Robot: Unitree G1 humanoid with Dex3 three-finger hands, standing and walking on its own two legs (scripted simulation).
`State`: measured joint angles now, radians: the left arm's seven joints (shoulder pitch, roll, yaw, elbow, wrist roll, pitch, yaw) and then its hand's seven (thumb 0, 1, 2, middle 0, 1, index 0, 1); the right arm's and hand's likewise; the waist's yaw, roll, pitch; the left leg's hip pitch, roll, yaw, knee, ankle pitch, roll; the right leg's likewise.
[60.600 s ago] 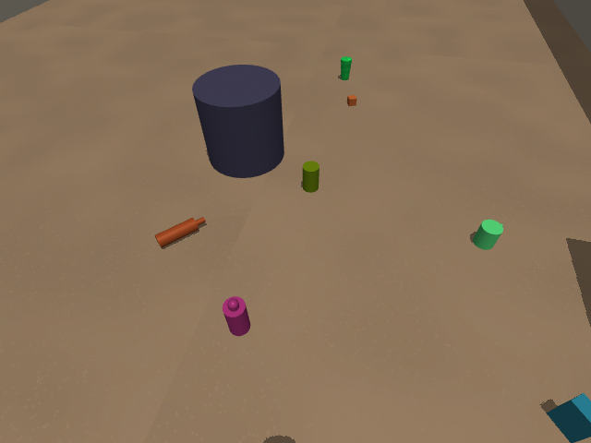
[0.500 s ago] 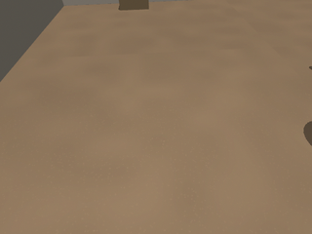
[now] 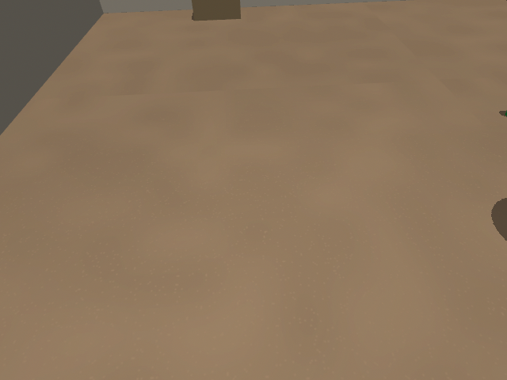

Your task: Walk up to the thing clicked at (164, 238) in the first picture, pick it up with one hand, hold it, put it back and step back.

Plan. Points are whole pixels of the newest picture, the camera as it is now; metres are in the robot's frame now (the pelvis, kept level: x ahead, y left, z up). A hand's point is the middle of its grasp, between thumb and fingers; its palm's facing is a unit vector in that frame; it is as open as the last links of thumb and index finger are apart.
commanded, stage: stand
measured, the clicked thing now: out of the picture +0.24 -1.38 -0.75
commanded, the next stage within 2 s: walk up in 0.70 s
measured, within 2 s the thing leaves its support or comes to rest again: neither
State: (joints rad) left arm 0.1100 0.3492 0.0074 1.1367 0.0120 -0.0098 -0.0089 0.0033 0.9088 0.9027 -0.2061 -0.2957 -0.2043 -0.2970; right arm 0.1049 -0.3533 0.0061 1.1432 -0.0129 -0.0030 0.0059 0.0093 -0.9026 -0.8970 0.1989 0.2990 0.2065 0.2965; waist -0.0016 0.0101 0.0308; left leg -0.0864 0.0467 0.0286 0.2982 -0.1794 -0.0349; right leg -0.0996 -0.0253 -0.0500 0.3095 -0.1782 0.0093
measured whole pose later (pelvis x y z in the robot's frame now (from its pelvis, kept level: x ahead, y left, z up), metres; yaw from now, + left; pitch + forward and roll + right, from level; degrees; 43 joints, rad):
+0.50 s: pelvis +0.01 +0.00 +0.00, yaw +0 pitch -1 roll +0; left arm 0.12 0.35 0.01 1.14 0.01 -0.01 -0.01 0.00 0.91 0.90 -0.21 -0.30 -0.20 -0.30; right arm 0.11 -0.35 0.01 1.15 -0.01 0.00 0.01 0.01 -0.90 -0.90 0.20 0.30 0.21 0.30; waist 0.00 0.01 0.04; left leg -0.08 0.04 0.03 0.29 -0.19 -0.03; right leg -0.10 -0.03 -0.05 0.32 -0.19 0.01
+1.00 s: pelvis +0.06 +0.04 -0.02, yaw +1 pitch -2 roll -1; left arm 0.28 0.44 0.09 1.01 0.04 -0.02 -0.07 0.00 0.91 0.90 -0.21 -0.30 -0.21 -0.30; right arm 0.22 -0.42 -0.10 1.00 -0.05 -0.05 0.07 0.01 -0.90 -0.90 0.20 0.30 0.21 0.30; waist 0.04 -0.03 0.06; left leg -0.29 0.05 0.07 0.59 -0.24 0.01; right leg -0.11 -0.08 -0.04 0.60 -0.43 -0.02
